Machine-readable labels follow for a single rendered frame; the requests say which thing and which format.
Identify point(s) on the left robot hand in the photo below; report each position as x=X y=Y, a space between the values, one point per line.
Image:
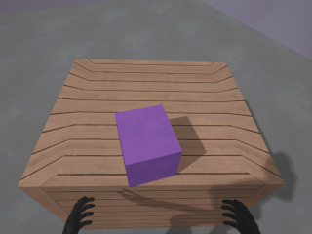
x=73 y=224

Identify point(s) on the pedestal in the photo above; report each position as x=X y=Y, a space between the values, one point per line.
x=224 y=156

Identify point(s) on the carton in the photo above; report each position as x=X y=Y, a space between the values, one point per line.
x=148 y=143

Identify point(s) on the right robot hand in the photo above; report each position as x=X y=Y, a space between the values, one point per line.
x=245 y=221

